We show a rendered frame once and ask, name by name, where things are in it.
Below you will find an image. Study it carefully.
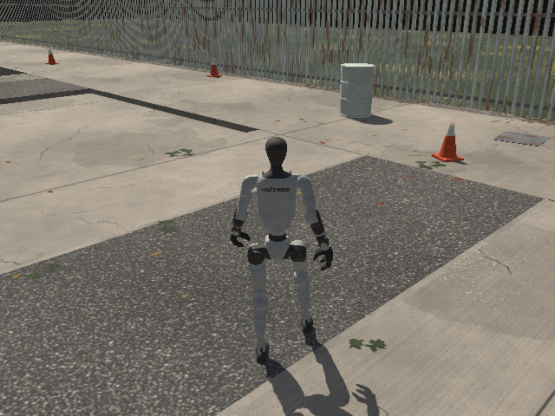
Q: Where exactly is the robot right hand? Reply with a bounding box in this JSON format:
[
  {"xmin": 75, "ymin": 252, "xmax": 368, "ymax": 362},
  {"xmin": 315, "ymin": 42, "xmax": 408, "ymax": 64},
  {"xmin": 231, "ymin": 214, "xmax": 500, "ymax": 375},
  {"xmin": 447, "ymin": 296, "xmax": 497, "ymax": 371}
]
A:
[{"xmin": 313, "ymin": 247, "xmax": 333, "ymax": 270}]

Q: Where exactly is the robot left forearm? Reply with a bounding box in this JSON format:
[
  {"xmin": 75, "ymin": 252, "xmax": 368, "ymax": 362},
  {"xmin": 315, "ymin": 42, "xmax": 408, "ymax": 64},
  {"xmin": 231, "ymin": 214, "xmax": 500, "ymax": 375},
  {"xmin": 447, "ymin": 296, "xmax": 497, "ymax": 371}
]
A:
[{"xmin": 231, "ymin": 207, "xmax": 245, "ymax": 236}]

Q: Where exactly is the robot left shin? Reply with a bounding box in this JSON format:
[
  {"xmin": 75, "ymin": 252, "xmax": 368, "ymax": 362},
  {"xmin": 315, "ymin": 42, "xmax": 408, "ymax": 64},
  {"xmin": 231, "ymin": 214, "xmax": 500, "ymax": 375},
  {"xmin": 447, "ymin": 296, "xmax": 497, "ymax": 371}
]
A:
[{"xmin": 252, "ymin": 295, "xmax": 266, "ymax": 352}]

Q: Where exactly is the robot left upper arm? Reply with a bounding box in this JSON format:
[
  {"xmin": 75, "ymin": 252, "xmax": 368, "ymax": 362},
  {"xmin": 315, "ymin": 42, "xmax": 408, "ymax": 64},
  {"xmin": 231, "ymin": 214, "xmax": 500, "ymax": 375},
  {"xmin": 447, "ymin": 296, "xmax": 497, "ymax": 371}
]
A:
[{"xmin": 235, "ymin": 174, "xmax": 259, "ymax": 221}]

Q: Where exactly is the robot right upper arm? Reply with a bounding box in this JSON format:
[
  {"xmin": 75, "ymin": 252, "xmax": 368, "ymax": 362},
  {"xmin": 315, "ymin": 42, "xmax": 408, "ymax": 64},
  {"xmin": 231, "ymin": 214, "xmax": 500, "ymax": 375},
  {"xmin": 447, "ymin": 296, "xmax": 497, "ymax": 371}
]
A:
[{"xmin": 294, "ymin": 174, "xmax": 318, "ymax": 224}]

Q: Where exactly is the robot right forearm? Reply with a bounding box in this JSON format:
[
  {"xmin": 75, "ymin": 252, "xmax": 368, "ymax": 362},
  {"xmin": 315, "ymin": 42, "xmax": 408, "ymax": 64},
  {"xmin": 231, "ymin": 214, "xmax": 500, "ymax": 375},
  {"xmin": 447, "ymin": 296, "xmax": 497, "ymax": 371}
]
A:
[{"xmin": 310, "ymin": 210, "xmax": 330, "ymax": 250}]

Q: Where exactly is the humanoid robot head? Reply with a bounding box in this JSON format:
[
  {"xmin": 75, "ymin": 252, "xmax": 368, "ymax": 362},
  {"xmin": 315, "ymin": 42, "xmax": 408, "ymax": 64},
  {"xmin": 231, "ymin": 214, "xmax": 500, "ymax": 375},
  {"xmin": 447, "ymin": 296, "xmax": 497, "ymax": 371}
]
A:
[{"xmin": 262, "ymin": 137, "xmax": 291, "ymax": 179}]

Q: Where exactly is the robot left hand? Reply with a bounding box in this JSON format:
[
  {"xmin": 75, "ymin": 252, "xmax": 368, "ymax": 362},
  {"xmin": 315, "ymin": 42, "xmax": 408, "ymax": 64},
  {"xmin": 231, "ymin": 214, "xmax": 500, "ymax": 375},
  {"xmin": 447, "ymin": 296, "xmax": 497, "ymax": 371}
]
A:
[{"xmin": 230, "ymin": 231, "xmax": 250, "ymax": 247}]

